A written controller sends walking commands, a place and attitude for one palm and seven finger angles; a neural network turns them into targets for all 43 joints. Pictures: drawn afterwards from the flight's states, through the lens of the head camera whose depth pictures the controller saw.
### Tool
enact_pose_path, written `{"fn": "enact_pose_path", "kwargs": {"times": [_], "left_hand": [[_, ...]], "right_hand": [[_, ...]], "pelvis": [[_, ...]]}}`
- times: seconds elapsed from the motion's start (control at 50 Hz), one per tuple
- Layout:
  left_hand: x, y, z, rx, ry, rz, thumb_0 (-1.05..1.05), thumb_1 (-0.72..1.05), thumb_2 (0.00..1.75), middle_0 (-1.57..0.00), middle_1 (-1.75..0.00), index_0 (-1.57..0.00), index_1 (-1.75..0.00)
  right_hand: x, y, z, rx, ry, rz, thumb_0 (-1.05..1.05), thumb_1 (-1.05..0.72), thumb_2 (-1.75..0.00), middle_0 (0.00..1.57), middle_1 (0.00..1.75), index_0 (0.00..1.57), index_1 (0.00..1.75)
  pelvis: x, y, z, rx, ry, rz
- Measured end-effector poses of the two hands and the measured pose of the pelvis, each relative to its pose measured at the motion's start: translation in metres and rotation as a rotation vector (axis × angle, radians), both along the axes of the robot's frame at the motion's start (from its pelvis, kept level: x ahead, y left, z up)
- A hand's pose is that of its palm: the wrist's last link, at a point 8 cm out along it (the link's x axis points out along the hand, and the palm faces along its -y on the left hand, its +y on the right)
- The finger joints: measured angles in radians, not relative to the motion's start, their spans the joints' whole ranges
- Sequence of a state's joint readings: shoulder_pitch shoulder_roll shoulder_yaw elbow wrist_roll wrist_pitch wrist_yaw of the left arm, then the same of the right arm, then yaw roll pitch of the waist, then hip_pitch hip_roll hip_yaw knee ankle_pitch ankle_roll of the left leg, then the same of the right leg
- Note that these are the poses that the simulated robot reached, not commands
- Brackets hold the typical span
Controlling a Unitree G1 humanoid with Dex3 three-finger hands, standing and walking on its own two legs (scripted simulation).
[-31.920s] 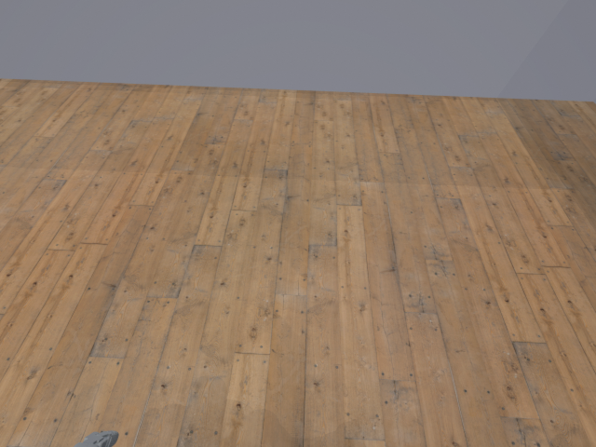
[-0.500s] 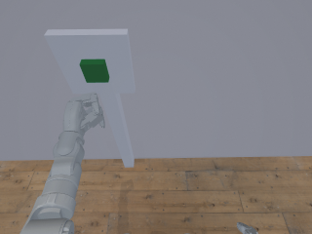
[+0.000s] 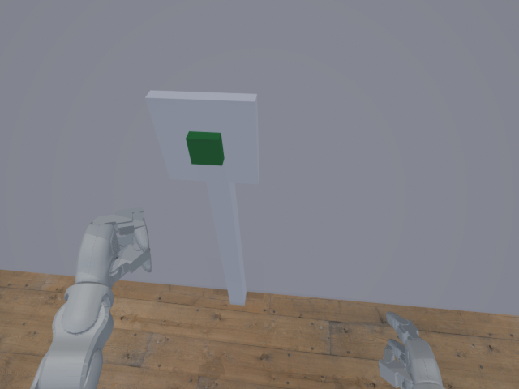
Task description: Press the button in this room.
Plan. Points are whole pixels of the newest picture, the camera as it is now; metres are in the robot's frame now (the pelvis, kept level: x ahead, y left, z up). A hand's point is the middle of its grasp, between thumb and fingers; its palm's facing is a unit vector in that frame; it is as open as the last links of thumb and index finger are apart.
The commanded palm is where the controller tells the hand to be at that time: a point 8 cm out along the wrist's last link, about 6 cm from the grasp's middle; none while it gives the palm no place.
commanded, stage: draw the hand back to the body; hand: left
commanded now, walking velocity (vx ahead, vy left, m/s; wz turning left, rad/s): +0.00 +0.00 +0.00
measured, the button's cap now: (206, 147) +0.56 +0.17 +0.07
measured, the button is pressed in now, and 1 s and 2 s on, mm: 0 0 0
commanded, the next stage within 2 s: step back with the hand held close in 0.80 s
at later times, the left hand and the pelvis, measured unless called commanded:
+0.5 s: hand (65, 276) +0.20 +0.25 +0.16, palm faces +0.38 -0.84 -0.38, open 3.1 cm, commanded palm +0.14 +0.29 +0.18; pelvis +0.02 +0.01 +0.01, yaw +0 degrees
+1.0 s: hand (53, 279) +0.19 +0.25 +0.17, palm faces +0.42 -0.82 -0.39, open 3.1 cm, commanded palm +0.13 +0.29 +0.18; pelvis +0.01 +0.00 +0.01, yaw +0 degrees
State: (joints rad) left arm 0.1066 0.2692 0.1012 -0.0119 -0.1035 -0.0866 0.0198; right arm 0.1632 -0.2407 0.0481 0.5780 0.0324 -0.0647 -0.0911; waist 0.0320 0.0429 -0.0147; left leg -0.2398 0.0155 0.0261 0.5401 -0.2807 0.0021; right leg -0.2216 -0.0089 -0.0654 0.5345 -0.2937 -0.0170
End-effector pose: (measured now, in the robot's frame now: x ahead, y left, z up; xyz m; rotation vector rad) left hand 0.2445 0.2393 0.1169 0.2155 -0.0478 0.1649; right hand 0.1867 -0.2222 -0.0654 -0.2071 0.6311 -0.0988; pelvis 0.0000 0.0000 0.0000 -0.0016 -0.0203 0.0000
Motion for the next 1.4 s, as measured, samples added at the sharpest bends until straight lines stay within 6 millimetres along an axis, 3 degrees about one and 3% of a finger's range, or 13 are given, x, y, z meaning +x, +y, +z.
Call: {"fn": "enact_pose_path", "kwargs": {"times": [0.26, 0.6, 0.96, 1.14, 1.26, 1.4], "left_hand": [[-0.046, 0.026, 0.031, 0.101, -0.029, 0.137, 0.02, 0.89, 0.9, -1.3, -1.5, -1.3, -1.5], [-0.099, 0.05, 0.068, 0.245, -0.096, 0.243, 0.02, 0.89, 0.9, -1.3, -1.5, -1.3, -1.5], [-0.099, 0.043, 0.066, 0.226, -0.118, 0.236, 0.02, 0.89, 0.9, -1.3, -1.5, -1.3, -1.5], [-0.094, 0.048, 0.062, 0.282, -0.07, 0.174, 0.02, 0.89, 0.9, -1.3, -1.5, -1.3, -1.5], [-0.102, 0.054, 0.058, 0.31, -0.04, 0.137, 0.02, 0.89, 0.9, -1.3, -1.5, -1.3, -1.5], [-0.121, 0.061, 0.062, 0.328, -0.091, 0.135, 0.02, 0.89, 0.9, -1.3, -1.5, -1.3, -1.5]], "right_hand": [[0.008, 0.025, -0.001, 0.022, 0.039, 0.059, 0.02, -0.9, -0.9, 0.21, 0.3, 0.21, 0.3], [0.006, 0.017, -0.001, 0.013, 0.019, 0.037, 0.02, -0.9, -0.9, 0.21, 0.3, 0.21, 0.3], [-0.001, 0.015, 0.001, 0.011, 0.002, 0.04, 0.02, -0.9, -0.9, 0.21, 0.3, 0.21, 0.3], [-0.019, 0.0, -0.005, -0.019, 0.104, -0.035, 0.02, -0.9, -0.9, 0.21, 0.3, 0.21, 0.3], [-0.035, -0.005, -0.007, -0.042, 0.147, -0.085, 0.02, -0.9, -0.9, 0.21, 0.3, 0.21, 0.3], [-0.05, 0.005, -0.003, -0.048, 0.123, -0.08, 0.02, -0.91, -0.9, 0.21, 0.3, 0.2, 0.3]], "pelvis": [[0.013, 0.008, 0.01, -0.001, -0.056, 0.001], [0.016, 0.01, 0.009, -0.007, -0.067, -0.001], [0.009, 0.004, 0.009, -0.009, -0.071, 0.002], [0.0, 0.011, 0.009, -0.016, 0.016, 0.008], [-0.011, 0.017, 0.007, -0.013, 0.035, 0.004], [-0.031, 0.022, 0.003, -0.013, 0.038, 0.004]]}}
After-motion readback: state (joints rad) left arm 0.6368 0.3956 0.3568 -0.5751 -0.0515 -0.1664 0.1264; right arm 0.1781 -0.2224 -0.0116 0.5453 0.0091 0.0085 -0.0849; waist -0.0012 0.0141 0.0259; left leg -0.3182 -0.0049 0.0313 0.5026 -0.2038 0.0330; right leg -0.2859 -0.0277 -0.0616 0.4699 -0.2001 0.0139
